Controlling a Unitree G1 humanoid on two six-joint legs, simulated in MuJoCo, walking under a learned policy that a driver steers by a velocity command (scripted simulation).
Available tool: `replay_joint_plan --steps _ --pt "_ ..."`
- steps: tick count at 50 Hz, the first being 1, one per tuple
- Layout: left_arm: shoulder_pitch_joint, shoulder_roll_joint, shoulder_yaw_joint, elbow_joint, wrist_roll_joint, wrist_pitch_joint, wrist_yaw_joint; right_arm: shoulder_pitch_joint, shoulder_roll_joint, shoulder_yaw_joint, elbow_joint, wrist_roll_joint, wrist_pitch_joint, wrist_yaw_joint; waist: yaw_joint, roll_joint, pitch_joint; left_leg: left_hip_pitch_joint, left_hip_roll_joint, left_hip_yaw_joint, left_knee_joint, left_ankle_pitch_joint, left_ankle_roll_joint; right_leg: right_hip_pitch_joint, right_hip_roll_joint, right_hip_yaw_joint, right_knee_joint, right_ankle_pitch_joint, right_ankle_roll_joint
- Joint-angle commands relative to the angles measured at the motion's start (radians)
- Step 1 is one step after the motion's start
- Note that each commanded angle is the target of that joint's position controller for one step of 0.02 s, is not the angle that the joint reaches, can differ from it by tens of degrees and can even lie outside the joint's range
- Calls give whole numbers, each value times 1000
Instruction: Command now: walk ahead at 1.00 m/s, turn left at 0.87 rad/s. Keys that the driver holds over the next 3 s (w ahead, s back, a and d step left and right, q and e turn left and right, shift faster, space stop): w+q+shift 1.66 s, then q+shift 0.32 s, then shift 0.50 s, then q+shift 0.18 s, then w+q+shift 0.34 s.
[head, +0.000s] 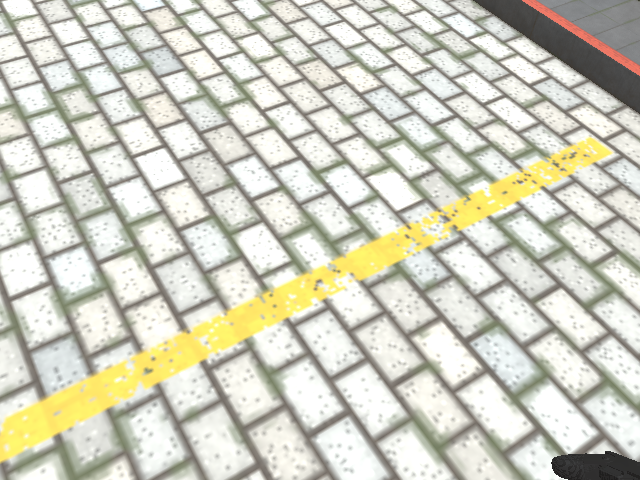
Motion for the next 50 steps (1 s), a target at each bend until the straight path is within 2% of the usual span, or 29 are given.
replay_joint_plan --steps 1,3,5,6,7,8,9,11,13,14,18,23,25,26,27,28,29,30,31,32,33,37,40,43,45,47,48,49,50 --pt "-110 122 14 -87 -10 -27 13 -55 -4 9 -64 -1 -13 23 -74 -49 110 236 -58 101 -193 124 39 -214 -218 -31 -153 839 -94" --pt "-100 184 28 -99 -10 0 27 32 -48 -8 -34 8 -17 9 -128 -106 27 324 -135 141 -216 42 62 -68 -240 -38 15 1266 -85" --pt "-167 241 48 -132 3 42 37 334 -121 -45 46 13 -16 -15 -282 -148 -136 623 -196 116 -206 -94 96 -78 -274 -10 416 1434 -92" --pt "-201 241 51 -151 8 58 35 534 -166 -77 114 12 -12 -34 -355 -110 -220 873 -211 55 -289 -139 121 -198 -263 11 726 1275 -85" --pt "-225 177 44 -161 10 59 23 478 -217 -114 114 37 7 -58 -304 75 -160 995 -151 -116 -361 -236 145 -458 -84 37 1120 389 -46" --pt "-123 74 12 -282 1 39 7 346 -346 -126 58 -12 21 -56 -99 273 -239 1204 96 -677 -490 -181 334 -874 33 152 1453 -147 18" --pt "-204 100 -2 -323 -2 11 11 395 -330 -131 31 -17 24 -66 -155 97 -331 1236 144 -877 -658 -319 364 -966 3 333 1447 -93 -2" --pt "-284 100 -15 -322 7 -5 16 379 -225 -111 89 2 -5 -82 -86 -84 -69 928 91 -741 -727 -255 267 -945 -95 357 1205 -25 -10" --pt "-264 95 -23 -307 44 33 15 307 -174 -88 74 14 -37 -91 -10 -95 -18 700 2 -577 -722 -98 228 -806 -136 357 1082 -26 10" --pt "-264 93 -24 -306 50 54 10 302 -154 -78 72 21 -49 -88 4 -86 -11 625 -28 -534 -734 -73 225 -766 -150 349 1021 -43 25" --pt "-495 46 -49 -404 33 66 -7 345 -161 -80 75 16 -71 -70 -53 -50 72 471 -111 -455 -806 40 196 -718 -132 284 677 178 49" --pt "-602 60 -51 -457 8 52 -5 421 -189 -97 105 28 -70 -60 -133 16 25 641 -86 -478 -753 337 121 -616 -45 279 382 449 0" --pt "-522 93 -38 -442 5 47 5 383 -213 -103 100 29 -67 -69 -86 21 -28 673 -93 -479 -645 528 71 -436 3 288 292 405 -21" --pt "-407 142 -17 -412 0 44 18 368 -243 -109 98 23 -68 -68 -30 23 -109 691 -98 -481 -500 648 43 -291 28 298 307 336 -31" --pt "-210 186 8 -368 -7 41 35 308 -280 -116 87 17 -71 -63 96 28 -197 632 -115 -469 -277 655 22 -84 12 302 308 270 -39" --pt "22 243 36 -313 4 40 56 254 -224 -101 66 7 -83 -59 206 4 -300 496 -156 -425 10 494 7 159 -90 377 353 84 -57" --pt "124 295 49 -283 46 35 67 274 -31 -52 24 14 -88 -65 166 -278 -376 230 -260 -317 358 -464 0 363 -379 717 273 -173 -88" --pt "-31 317 60 -310 46 38 49 394 -65 -35 -16 49 -80 -72 29 -471 -465 69 -243 -248 492 -448 -4 347 -507 1238 55 -342 -177" --pt "-173 175 40 -345 39 44 42 307 -138 -43 30 12 -59 -77 29 -239 -275 41 -147 -211 485 -311 -5 156 -433 1098 13 -476 -181" --pt "-211 109 23 -331 33 47 37 247 -149 -47 29 -5 -47 -62 21 -106 -152 58 -107 -177 440 -239 -16 8 -384 900 26 -345 -178" --pt "-196 88 18 -301 39 46 33 203 -134 -46 25 -12 -36 -47 15 -28 -92 70 -77 -163 415 -233 -23 -79 -348 765 21 -182 -164" --pt "-83 42 2 -169 2 7 7 78 -24 -9 -73 -17 7 -4 -25 -84 15 -3 4 -144 369 -222 -21 -192 -313 434 -33 202 -113" --pt "-116 62 2 -154 0 -13 2 -17 -24 5 -141 -14 10 12 -62 -99 45 13 7 -99 235 -79 -23 -252 -271 212 -80 452 -83" --pt "-85 99 7 -129 3 -18 9 -135 -35 14 -174 -12 10 32 -45 -48 112 90 -34 32 -29 21 -1 -253 -213 56 -137 601 -58" --pt "-43 138 14 -115 4 -13 18 -161 -30 17 -172 -11 6 38 -45 -57 108 202 -96 117 -151 24 35 -196 -209 -5 -96 962 -40" --pt "-20 204 28 -120 0 7 34 -72 -68 2 -137 -9 4 23 -105 -118 24 329 -168 151 -183 -48 63 -94 -240 -10 74 1365 -29" --pt "-44 237 36 -130 2 24 41 53 -102 -13 -103 -8 3 11 -177 -135 -44 460 -196 136 -188 -100 81 -90 -265 -3 245 1463 -34" --pt "-96 258 42 -153 4 40 42 251 -144 -37 -45 -7 2 -4 -267 -150 -130 667 -214 100 -205 -143 108 -150 -286 22 478 1486 -52" --pt "-143 248 42 -178 9 53 36 453 -191 -72 28 -3 -1 -27 -339 -103 -205 950 -209 18 -304 -169 144 -328 -263 35 807 1226 -54"
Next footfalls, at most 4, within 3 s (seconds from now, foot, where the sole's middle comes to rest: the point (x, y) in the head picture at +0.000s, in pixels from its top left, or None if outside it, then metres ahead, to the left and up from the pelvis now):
0.14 left None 0.34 0.06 -0.76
0.56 right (307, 335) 0.81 0.06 -0.76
1.02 left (140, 269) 0.98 0.49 -0.76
1.42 right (53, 172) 1.30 0.81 -0.76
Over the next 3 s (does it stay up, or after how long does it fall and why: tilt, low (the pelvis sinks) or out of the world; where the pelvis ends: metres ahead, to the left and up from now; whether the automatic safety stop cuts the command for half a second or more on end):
stays up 1.03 1.44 0.11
